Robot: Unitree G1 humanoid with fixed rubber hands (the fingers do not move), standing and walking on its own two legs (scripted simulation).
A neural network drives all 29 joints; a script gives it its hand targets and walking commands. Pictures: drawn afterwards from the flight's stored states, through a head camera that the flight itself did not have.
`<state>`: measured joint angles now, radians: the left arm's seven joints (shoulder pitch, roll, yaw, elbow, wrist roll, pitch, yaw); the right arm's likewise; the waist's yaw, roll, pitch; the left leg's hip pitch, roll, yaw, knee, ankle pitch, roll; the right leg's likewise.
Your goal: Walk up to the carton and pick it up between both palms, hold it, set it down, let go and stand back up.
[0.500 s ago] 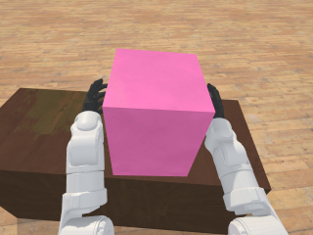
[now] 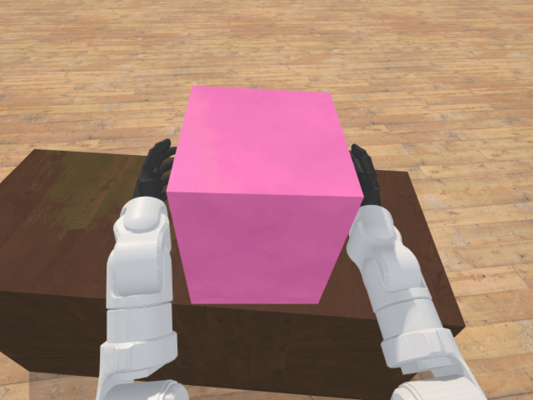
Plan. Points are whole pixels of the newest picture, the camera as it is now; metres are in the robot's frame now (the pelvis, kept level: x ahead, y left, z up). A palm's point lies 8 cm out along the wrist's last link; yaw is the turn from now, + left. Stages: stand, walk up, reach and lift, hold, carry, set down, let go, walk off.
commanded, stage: hold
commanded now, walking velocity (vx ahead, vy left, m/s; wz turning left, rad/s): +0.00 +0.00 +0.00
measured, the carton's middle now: (258, 201) +0.39 +0.01 +0.13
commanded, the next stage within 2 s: set down in 0.82 s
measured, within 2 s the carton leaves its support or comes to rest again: neither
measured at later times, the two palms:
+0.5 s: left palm (153, 198) +0.35 +0.16 +0.17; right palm (364, 206) +0.35 -0.13 +0.15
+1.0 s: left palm (155, 199) +0.35 +0.15 +0.17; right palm (367, 207) +0.34 -0.14 +0.15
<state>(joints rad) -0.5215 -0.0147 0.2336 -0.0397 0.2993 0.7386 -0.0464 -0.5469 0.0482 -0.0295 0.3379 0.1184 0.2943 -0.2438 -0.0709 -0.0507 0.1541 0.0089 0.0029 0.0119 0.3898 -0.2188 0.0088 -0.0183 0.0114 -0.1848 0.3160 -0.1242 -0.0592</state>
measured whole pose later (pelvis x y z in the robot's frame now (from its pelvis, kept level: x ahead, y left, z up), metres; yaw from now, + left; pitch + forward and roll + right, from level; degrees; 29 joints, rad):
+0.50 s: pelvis -0.01 +0.01 +0.00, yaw -1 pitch -11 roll +0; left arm -0.57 -0.04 0.25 0.03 0.32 0.75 -0.03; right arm -0.58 0.05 -0.08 0.41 0.08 0.29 -0.21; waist -0.06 -0.05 0.16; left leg 0.02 0.00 0.03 0.40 -0.22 0.02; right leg -0.02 0.01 -0.16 0.33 -0.12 -0.06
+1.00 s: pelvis +0.00 +0.00 +0.00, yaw +0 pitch -11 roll -1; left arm -0.51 -0.03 0.22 -0.03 0.30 0.73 -0.04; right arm -0.51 0.06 -0.04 0.34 0.10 0.27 -0.23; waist -0.08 -0.05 0.14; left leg 0.01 0.01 0.02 0.40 -0.23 0.01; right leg -0.01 0.01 -0.18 0.32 -0.12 -0.06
